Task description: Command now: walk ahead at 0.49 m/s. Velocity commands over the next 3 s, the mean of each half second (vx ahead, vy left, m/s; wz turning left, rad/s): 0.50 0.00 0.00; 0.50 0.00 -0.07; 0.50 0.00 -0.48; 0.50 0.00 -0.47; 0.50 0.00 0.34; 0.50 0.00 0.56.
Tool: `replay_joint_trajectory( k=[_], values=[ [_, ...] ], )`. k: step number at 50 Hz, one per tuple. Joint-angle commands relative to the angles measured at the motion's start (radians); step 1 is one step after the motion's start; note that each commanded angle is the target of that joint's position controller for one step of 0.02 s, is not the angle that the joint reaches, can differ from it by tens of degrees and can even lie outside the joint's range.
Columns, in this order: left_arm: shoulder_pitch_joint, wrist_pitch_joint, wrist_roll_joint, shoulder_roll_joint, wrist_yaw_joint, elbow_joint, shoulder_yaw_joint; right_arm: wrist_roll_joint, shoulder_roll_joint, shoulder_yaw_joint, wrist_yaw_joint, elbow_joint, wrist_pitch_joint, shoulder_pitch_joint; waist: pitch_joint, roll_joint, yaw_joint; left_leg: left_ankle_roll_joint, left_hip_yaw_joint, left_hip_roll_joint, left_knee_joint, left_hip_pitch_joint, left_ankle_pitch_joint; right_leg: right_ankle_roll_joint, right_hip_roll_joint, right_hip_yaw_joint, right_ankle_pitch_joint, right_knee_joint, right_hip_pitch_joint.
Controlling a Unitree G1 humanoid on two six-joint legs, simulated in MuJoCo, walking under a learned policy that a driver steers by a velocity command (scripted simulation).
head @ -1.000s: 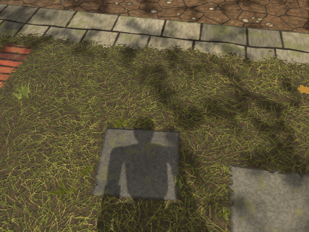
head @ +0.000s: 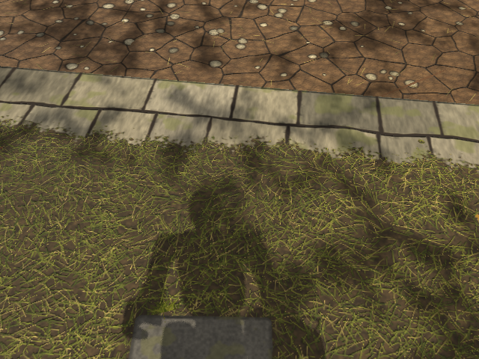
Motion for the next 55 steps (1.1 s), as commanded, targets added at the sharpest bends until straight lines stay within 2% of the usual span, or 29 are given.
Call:
replay_joint_trajectory(
  k=[1, 5, 10, 12, 14, 15, 16, 17, 18, 19, 20, 22, 23, 25, 28, 32, 36, 39, 41, 42, 43, 44, 45, 46, 47, 48, 49, 51, 55],
  values=[
    [0.033, 0.005, 0.012, 0.043, 0.007, -0.042, 0.012, 0.002, -0.134, -0.022, -0.02, -0.056, -0.017, -0.04, 0.054, 0.074, 0.047, 0.172, -0.215, 0.284, -0.203, -0.098, 0.067, 0.027, -0.043, 0.003, 0.156, -0.145, -0.026],
    [-0.126, -0.006, 0.003, 0.029, -0.005, -0.083, 0.006, 0.018, -0.161, -0.026, -0.034, -0.039, -0.004, 0.039, 0.054, 0.078, -0.011, 0.126, -0.163, 0.266, -0.185, -0.015, 0.082, 0.036, 0.002, -0.035, 0.306, -0.428, 0.006],
    [-0.25, -0.015, -0.01, 0.042, -0.035, -0.132, 0.003, 0.026, -0.17, -0.032, -0.036, -0.005, 0.017, 0.113, 0.081, 0.094, -0.049, 0.112, -0.18, 0.326, -0.114, 0.144, 0.058, 0.017, 0.032, -0.043, 0.223, -0.577, 0.002],
    [-0.23, -0.024, -0.01, 0.063, -0.046, -0.138, 0.009, 0.027, -0.182, -0.038, -0.038, -0.003, 0.027, 0.104, 0.068, 0.107, -0.024, 0.097, -0.194, 0.351, -0.06, 0.189, 0.105, -0.011, 0.047, -0.051, 0.143, -0.618, 0.055],
    [-0.06, -0.031, -0.007, 0.114, -0.045, -0.094, 0.038, 0.023, -0.181, -0.035, -0.039, -0.013, 0.038, 0.065, -0.025, 0.112, 0.074, 0.062, -0.148, 0.304, 0.136, 0.174, 0.377, -0.051, 0.104, -0.098, 0.106, -0.661, 0.297],
    [0.14, -0.033, -0.003, 0.18, -0.037, -0.04, 0.066, 0.01, -0.144, -0.02, -0.038, -0.031, 0.038, 0.054, -0.16, 0.07, 0.152, 0.028, -0.094, 0.243, 0.39, 0.048, 0.379, -0.101, 0.041, -0.027, 0.132, -0.636, 0.579],
    [0.287, -0.025, 0.014, 0.292, -0.034, -0.012, 0.094, 0.006, -0.039, 0.013, -0.031, -0.049, 0.019, 0.147, -0.315, -0.155, 0.149, -0.052, -0.007, 0.087, 0.804, -0.371, 0.048, -0.247, -0.214, 0.382, 0.03, -0.672, 0.999],
    [0.314, -0.023, 0.012, 0.236, -0.038, -0.004, 0.077, 0.018, -0.045, 0.015, -0.026, -0.038, -0.008, 0.157, -0.385, -0.229, 0.15, -0.049, -0.148, 0.039, 0.985, -0.54, -0.424, -0.294, -0.288, 0.682, -0.058, -0.824, 1.064],
    [0.233, -0.025, 0.007, 0.168, -0.039, -0.017, 0.055, 0.045, -0.151, -0.013, -0.022, -0.06, -0.023, 0.072, -0.249, -0.152, 0.135, -0.026, -0.189, 0.105, 1.062, -0.626, -0.374, -0.24, -0.256, 0.564, -0.077, -0.836, 0.951],
    [0.131, -0.023, 0.005, 0.131, -0.039, -0.042, 0.041, 0.049, -0.164, -0.016, -0.024, -0.082, -0.026, 0.003, -0.155, -0.086, 0.103, -0.016, -0.156, 0.163, 1.036, -0.615, -0.275, -0.206, -0.219, 0.412, -0.004, -0.853, 0.801],
    [0.058, -0.022, 0.009, 0.1, -0.045, -0.053, 0.03, 0.034, -0.152, -0.02, -0.031, -0.087, -0.021, -0.035, -0.088, -0.021, 0.074, -0.02, -0.138, 0.199, 0.973, -0.573, -0.198, -0.189, -0.172, 0.309, 0.07, -0.893, 0.664],
    [0.02, -0.026, 0.018, 0.065, -0.054, -0.046, 0.021, 0.022, -0.112, -0.025, -0.036, -0.08, 0.009, -0.007, -0.043, -0.047, 0.021, -0.031, -0.136, 0.238, 0.882, -0.461, -0.118, -0.168, -0.107, 0.187, 0.143, -0.957, 0.519],
    [0.036, -0.029, 0.017, 0.069, -0.054, -0.033, 0.023, 0.022, -0.091, -0.023, -0.038, -0.073, 0.02, 0.01, -0.035, -0.045, 0.012, -0.038, -0.126, 0.237, 0.865, -0.443, -0.1, -0.176, -0.093, 0.15, 0.192, -0.974, 0.491],
    [0.075, -0.032, 0.018, 0.098, -0.046, -0.008, 0.03, 0.017, -0.089, -0.027, -0.041, -0.087, 0.031, -0.021, -0.008, -0.028, 0.006, -0.054, -0.12, 0.24, 0.805, -0.487, -0.039, -0.187, -0.088, 0.1, 0.283, -0.994, 0.488],
    [0.129, -0.022, 0.016, 0.111, -0.028, 0.017, 0.033, 0.009, -0.085, -0.03, -0.041, -0.129, 0.03, -0.14, 0.019, -0.014, 0.031, -0.073, -0.116, 0.241, 0.638, -0.569, 0.09, -0.182, -0.087, 0.062, 0.327, -1.008, 0.532],
    [0.183, -0.014, 0.007, 0.127, -0.014, 0.04, 0.034, 0.015, -0.065, -0.023, -0.029, -0.167, 0.022, -0.282, 0.05, -0.019, 0.073, -0.073, -0.083, 0.208, 0.408, -0.53, 0.232, -0.156, -0.067, 0.01, 0.262, -1.029, 0.556],
    [0.247, -0.001, -0.001, 0.134, -0.009, 0.079, 0.039, 0.024, -0.067, -0.017, -0.01, -0.205, 0.015, -0.389, 0.091, -0.02, 0.104, -0.059, -0.076, 0.188, 0.297, -0.55, 0.205, -0.154, -0.108, 0.011, 0.242, -1.0, 0.668],
    [0.245, 0.013, -0.006, 0.146, -0.002, 0.092, 0.048, 0.027, -0.082, -0.019, 0.008, -0.228, 0.004, -0.41, 0.091, -0.027, 0.087, -0.027, -0.072, 0.176, 0.247, -0.525, 0.112, -0.138, -0.145, 0.017, 0.311, -0.939, 0.744],
    [0.212, 0.021, -0.005, 0.162, 0.0, 0.087, 0.054, 0.026, -0.116, -0.035, 0.01, -0.211, -0.002, -0.326, 0.034, -0.052, 0.033, 0.001, -0.033, 0.13, 0.228, -0.362, 0.051, -0.118, -0.138, 0.002, 0.536, -0.841, 0.749],
    [0.197, 0.027, -0.003, 0.152, -0.001, 0.084, 0.049, 0.023, -0.148, -0.056, 0.005, -0.173, -0.003, -0.201, -0.037, -0.046, -0.034, 0.022, -0.007, 0.094, 0.21, -0.174, 0.053, -0.098, -0.095, -0.02, 0.676, -0.692, 0.708],
    [0.187, 0.028, 0.006, 0.122, -0.004, 0.068, 0.035, 0.018, -0.208, -0.082, -0.005, -0.122, -0.004, -0.006, -0.166, -0.011, -0.112, 0.065, -0.08, 0.159, 0.241, 0.131, 0.078, -0.066, -0.038, -0.049, 0.594, -0.449, 0.547],
    [0.294, 0.012, 0.009, 0.014, -0.013, 0.055, 0.003, -0.004, -0.309, -0.108, -0.013, -0.097, 0.001, 0.139, -0.333, 0.204, -0.097, 0.202, -0.495, 0.435, 0.208, 0.561, -0.047, 0.009, 0.121, -0.103, 0.17, -0.028, 0.125],
    [0.305, -0.013, -0.006, 0.008, -0.017, 0.071, -0.002, 0.001, -0.252, -0.087, -0.012, -0.095, 0.003, 0.149, -0.423, 0.289, -0.098, 0.238, -0.788, 0.524, 0.048, 0.602, -0.127, 0.005, 0.183, 0.062, -0.363, 0.161, -0.016],
    [0.216, -0.024, -0.039, 0.114, -0.017, 0.049, 0.03, 0.009, -0.192, -0.069, -0.014, -0.101, 0.0, 0.076, -0.271, 0.22, -0.091, 0.177, -0.654, 0.491, 0.026, 0.473, -0.167, -0.014, 0.125, 0.105, -0.322, 0.234, -0.098],
    [0.145, -0.024, -0.043, 0.129, -0.011, 0.025, 0.034, 0.012, -0.155, -0.057, -0.015, -0.12, -0.002, -0.017, -0.161, 0.162, -0.057, 0.136, -0.501, 0.463, 0.001, 0.31, -0.129, -0.024, 0.065, 0.068, -0.225, 0.204, -0.099],
    [0.11, -0.016, -0.03, 0.118, -0.002, 0.02, 0.04, 0.007, -0.116, -0.046, -0.011, -0.124, -0.007, -0.091, -0.087, 0.106, -0.023, 0.109, -0.393, 0.42, -0.046, 0.162, -0.082, -0.023, 0.025, 0.053, -0.144, 0.142, -0.052],
    [0.128, 0.0, -0.023, 0.1, 0.003, 0.026, 0.048, -0.001, -0.089, -0.039, -0.009, -0.123, -0.013, -0.13, -0.052, 0.132, 0.013, 0.085, -0.302, 0.383, -0.084, 0.068, -0.044, -0.024, -0.007, 0.059, -0.089, 0.089, 0.012],
    [0.177, 0.031, -0.025, 0.046, 0.001, 0.043, 0.046, -0.009, -0.077, -0.04, -0.008, -0.103, -0.019, -0.138, -0.023, 0.145, 0.045, 0.08, -0.191, 0.346, -0.134, -0.023, 0.015, -0.024, -0.018, 0.054, -0.04, 0.061, 0.08],
    [0.093, 0.052, -0.016, 0.047, 0.003, 0.002, 0.057, -0.016, -0.12, -0.053, -0.03, -0.071, -0.022, -0.097, 0.032, 0.101, 0.045, 0.085, -0.065, 0.345, -0.164, -0.003, 0.148, -0.008, -0.015, 0.083, 0.113, -0.041, -0.045]
  ],
)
